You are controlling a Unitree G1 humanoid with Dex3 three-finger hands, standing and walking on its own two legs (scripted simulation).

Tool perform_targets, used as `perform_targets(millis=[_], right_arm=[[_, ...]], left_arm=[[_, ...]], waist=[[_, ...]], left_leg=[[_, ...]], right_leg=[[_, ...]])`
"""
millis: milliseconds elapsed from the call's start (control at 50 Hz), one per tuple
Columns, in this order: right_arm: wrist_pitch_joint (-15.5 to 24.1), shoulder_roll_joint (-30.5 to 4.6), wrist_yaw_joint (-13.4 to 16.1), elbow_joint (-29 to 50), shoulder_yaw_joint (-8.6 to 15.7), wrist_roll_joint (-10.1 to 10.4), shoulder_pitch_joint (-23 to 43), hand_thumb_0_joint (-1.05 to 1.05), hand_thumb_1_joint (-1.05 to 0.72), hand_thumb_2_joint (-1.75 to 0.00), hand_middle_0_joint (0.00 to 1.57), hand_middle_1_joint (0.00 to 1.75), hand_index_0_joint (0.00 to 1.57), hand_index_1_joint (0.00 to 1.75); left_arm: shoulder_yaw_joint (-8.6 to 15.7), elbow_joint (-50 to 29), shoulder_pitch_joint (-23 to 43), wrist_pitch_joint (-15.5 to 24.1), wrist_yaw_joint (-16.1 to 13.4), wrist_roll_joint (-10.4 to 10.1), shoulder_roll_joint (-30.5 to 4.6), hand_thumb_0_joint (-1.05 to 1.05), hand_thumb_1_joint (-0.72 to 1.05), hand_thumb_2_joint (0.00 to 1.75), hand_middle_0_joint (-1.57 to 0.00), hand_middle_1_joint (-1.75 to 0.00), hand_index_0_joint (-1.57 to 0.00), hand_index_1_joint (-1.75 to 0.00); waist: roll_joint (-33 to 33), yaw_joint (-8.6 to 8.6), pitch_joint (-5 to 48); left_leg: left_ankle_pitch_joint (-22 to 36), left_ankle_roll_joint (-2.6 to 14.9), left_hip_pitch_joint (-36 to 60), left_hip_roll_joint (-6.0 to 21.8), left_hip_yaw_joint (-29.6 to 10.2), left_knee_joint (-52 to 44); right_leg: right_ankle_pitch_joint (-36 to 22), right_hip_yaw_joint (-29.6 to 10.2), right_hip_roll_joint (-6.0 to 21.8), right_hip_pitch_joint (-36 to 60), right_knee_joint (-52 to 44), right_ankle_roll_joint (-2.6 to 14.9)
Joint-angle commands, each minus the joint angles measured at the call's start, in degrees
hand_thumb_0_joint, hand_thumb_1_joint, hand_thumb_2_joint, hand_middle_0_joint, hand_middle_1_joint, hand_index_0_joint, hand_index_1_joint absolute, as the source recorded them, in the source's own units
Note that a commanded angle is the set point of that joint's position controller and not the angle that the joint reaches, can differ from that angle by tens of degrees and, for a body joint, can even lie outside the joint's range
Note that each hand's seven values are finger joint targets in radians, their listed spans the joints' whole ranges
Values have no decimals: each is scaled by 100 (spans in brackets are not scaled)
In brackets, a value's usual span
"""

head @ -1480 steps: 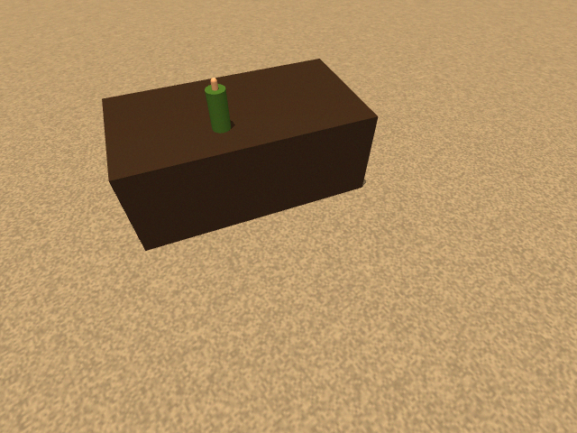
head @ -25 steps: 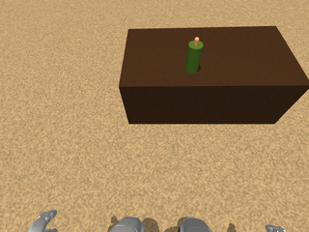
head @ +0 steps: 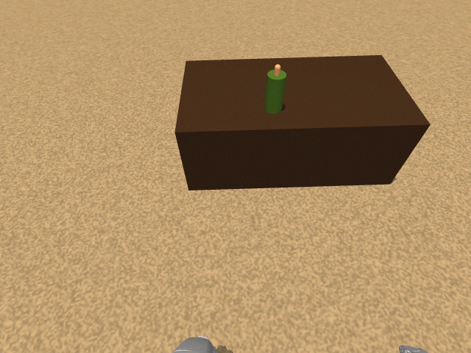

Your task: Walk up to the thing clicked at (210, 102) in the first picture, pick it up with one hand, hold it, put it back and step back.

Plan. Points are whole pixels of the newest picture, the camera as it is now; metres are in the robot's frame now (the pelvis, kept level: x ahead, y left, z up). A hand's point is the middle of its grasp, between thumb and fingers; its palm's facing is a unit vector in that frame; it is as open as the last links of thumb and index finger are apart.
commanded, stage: step back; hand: right
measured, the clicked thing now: (275, 87) +1.14 -0.12 -0.24
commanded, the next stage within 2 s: stand in 0.78 s
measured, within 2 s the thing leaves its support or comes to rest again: neither
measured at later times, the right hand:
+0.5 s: hand out of the picture +0.09 -0.24 -0.15, palm faces -0.07 +0.93 -0.36, open 7.4 cm
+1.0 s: hand (366, 351) +0.16 -0.22 -0.13, palm faces -0.06 +0.94 -0.34, open 7.4 cm
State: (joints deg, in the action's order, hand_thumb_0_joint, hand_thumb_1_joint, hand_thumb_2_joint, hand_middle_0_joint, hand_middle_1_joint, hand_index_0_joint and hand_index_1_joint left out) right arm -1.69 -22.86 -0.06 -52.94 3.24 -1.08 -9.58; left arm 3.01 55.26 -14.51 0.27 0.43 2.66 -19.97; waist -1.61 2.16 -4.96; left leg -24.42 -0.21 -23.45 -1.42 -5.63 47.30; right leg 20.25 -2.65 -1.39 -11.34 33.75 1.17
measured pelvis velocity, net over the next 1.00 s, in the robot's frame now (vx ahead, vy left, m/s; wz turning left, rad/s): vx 0.02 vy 0.02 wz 0.04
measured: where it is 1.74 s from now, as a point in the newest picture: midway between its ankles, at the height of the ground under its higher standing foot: outside the picture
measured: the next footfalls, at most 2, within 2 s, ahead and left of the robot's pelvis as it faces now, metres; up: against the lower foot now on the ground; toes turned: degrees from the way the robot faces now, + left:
none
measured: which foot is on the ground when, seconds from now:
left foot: down 0.00-1.00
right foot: down 0.00-1.00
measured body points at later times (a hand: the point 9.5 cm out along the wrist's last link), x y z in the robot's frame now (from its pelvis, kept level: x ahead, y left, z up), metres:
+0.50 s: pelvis +0.01 +0.02 +0.00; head +0.02 +0.02 +0.45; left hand +0.07 +0.33 -0.12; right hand +0.10 -0.29 -0.12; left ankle +0.03 +0.13 -0.73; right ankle -0.01 -0.11 -0.73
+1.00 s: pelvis +0.02 +0.02 +0.01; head +0.04 +0.02 +0.46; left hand +0.10 +0.32 -0.12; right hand +0.16 -0.27 -0.11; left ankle +0.03 +0.13 -0.73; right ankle -0.01 -0.11 -0.73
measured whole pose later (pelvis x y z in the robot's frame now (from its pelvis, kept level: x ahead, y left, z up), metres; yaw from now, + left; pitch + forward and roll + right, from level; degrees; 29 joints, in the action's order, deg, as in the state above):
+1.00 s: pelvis +0.02 +0.02 +0.01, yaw +2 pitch -3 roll +0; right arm 1.1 -19.1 0.1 -60.7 0.7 -0.2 -2.1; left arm 0.2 62.8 -4.3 0.8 -0.3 0.0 -20.1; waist 0.4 0.9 -5.3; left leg -12.8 0.4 -9.4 -0.4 -0.6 24.9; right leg 15.9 1.0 1.2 -3.8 22.4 -1.1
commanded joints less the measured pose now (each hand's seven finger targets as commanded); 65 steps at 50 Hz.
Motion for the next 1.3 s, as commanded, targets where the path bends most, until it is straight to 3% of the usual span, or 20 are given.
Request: perform_targets(millis=[0, 80, 100, 120, 140, 160, 260, 320, 340, 380, 440, 460, 480, 520, 600, 740, 780, 940, 1080, 1280], right_arm=[[271, -872, -5, 315, 167, -8, 285, 0, -90, -90, 20, 30, 20, 30], [388, -798, 24, 46, 242, -49, -48, 0, -90, -90, 20, 30, 20, 30], [422, -942, 54, -1, 309, -92, -213, 0, -90, -90, 20, 30, 20, 30], [448, -1217, 62, 23, 323, -92, -50, 0, -90, -90, 20, 30, 20, 30], [431, -1507, 25, 21, 375, -78, -91, 0, -90, -90, 20, 30, 20, 30], [429, -1470, 8, 60, 380, -103, 41, 0, -90, -90, 20, 30, 20, 30], [352, -993, -16, 61, 187, -22, 534, 0, -90, -90, 20, 30, 20, 30], [302, -820, -9, -5, 184, -28, 415, 0, -90, -90, 20, 30, 20, 30], [328, -879, -9, -58, 192, -53, 285, 0, -90, -90, 20, 30, 20, 30], [395, -815, -26, -154, 185, -29, 193, 0, -90, -90, 20, 30, 20, 30], [481, -758, -4, -334, 194, -58, -139, 0, -90, -90, 20, 30, 20, 30], [508, -948, 18, -297, 234, -85, -57, 0, -90, -90, 20, 30, 20, 30], [514, -1099, 5, -268, 225, -67, 142, 0, -90, -90, 20, 30, 20, 30], [493, -1188, 0, -315, 228, -41, 228, 0, -90, -90, 20, 30, 20, 30], [454, -966, 57, -301, 167, 5, 404, 0, -90, -90, 20, 30, 20, 30], [370, -934, 59, -283, 219, -2, 586, 0, -90, -90, 20, 30, 20, 30], [380, -914, 71, -336, 85, 55, 669, 0, -90, -90, 20, 30, 20, 30], [388, -879, 91, -521, -7, 93, 814, 0, -90, -90, 20, 30, 20, 30], [357, -832, 64, -628, -55, 97, 1007, 0, -90, -90, 20, 30, 20, 30], [374, -849, 6, -841, -77, 68, 850, 0, -90, -90, 20, 30, 20, 30]], left_arm=[[419, -539, 510, 275, -91, -3, -1624, 0, 90, 90, -20, -30, -20, -30], [260, -516, 621, 130, -55, -74, -1475, 0, 90, 90, -20, -30, -20, -30], [167, -538, 518, 121, -43, -91, -1253, 0, 90, 90, -20, -30, -20, -30], [79, -490, 576, 93, -26, -188, -1017, 0, 90, 90, -20, -30, -20, -30], [214, -396, 673, 67, -68, -192, -1338, 0, 90, 90, -20, -30, -20, -30], [209, -376, 620, 82, -56, -160, -1407, 0, 90, 90, -20, -30, -20, -30], [238, 61, 193, 228, -57, -126, -1188, 0, 90, 90, -20, -30, -20, -30], [381, 37, 398, 266, -57, -27, -1887, 0, 90, 90, -20, -30, -20, -30], [380, -119, 724, 271, -67, -37, -1859, 0, 90, 90, -20, -30, -20, -30], [331, -156, 926, 298, -100, -83, -1646, 0, 90, 90, -20, -30, -20, -30], [197, -182, 1145, 246, -48, -116, -1411, 0, 90, 90, -20, -30, -20, -30], [136, -186, 1071, 221, -34, -152, -1240, 0, 90, 90, -20, -30, -20, -30], [150, -125, 1010, 202, -38, -215, -1229, 0, 90, 90, -20, -30, -20, -30], [132, -15, 950, 215, -71, -188, -1193, 0, 90, 90, -20, -30, -20, -30], [173, 132, 718, 289, -131, -209, -1399, 0, 90, 90, -20, -30, -20, -30], [152, 97, 990, 195, -159, -168, -1403, 0, 90, 90, -20, -30, -20, -30], [-2, 238, 1056, 147, -141, -277, -1144, 0, 90, 90, -20, -30, -20, -30], [-35, 466, 1187, 177, -152, -261, -1195, 0, 90, 90, -20, -30, -20, -30], [-40, 616, 1274, 174, -112, -201, -1192, 0, 90, 90, -20, -30, -20, -30], [-46, 713, 1236, 200, -76, -197, -1209, 0, 90, 90, -20, -30, -20, -30]], waist=[[1064, 66, 194], [912, -211, 325], [460, -264, 531], [-487, -211, 635], [-421, -243, 585], [-311, -205, 422], [-572, 123, 387], [761, 38, -64], [704, -65, -229], [676, -127, -170], [749, -344, 442], [326, -274, 615], [53, -104, 620], [-195, -59, 708], [-223, 5, 1002], [42, -79, 851], [55, -159, 686], [55, -203, 1118], [161, -206, 676], [171, -230, 398]], left_leg=[[-142, -15, 40, 54, 199, -633], [1004, 90, 1568, -19, 508, -2443], [1045, 248, 2228, 424, -163, -2590], [140, 699, 2086, 1337, -1635, -2987], [-897, 1195, 1226, 1862, -2068, -3209], [-1077, 1268, 1021, 1866, -2036, -3289], [312, 443, 162, 955, -592, -2536], [-439, 66, -363, -29, 205, -844], [-165, 29, -315, 133, 221, -615], [73, 80, -88, 285, 233, -936], [1500, 177, 1387, 361, 102, -2235], [1906, 357, 1491, 784, -528, -2453], [1680, 609, 1286, 1112, -1007, -2496], [2194, 880, 1471, 1413, -1199, -2488], [4051, 417, 1298, 733, -31, -1651], [2581, 548, 1029, 726, -165, -1670], [3772, 414, 1496, 935, -354, -2074], [4245, 238, 2191, 910, -98, -2420], [2639, 166, 1828, 837, -74, -2919], [1531, 94, 1656, 800, -141, -3211]], right_leg=[[-492, -1259, 1346, 49, -1359, 766], [-1213, -691, 1103, -443, -623, 486], [-1207, -515, 906, -903, -140, 324], [207, -42, 298, -1377, 359, 45], [1142, 130, 269, -859, 840, 48], [1193, 13, 326, -816, 1009, 78], [-283, 159, 242, 694, -1009, 118], [2405, -1993, 1658, 104, -2065, 836], [2021, -2116, 1927, -80, -2036, 1028], [554, -1524, 1791, -48, -1734, 969], [-1315, -392, 1169, -320, -897, 377], [-1412, -16, 785, -280, -494, 144], [-411, 197, 443, -218, -362, 31], [-44, 233, 398, -94, -378, 58], [-2318, 51, 718, 849, -662, 138], [-1477, 5, 753, 549, -418, 275], [-2339, -84, 765, 375, -860, 21], [-2787, -33, 811, 972, -1300, -59], [-1772, -106, 860, 835, -1821, -76], [-755, -206, 870, 479, -2130, -38]])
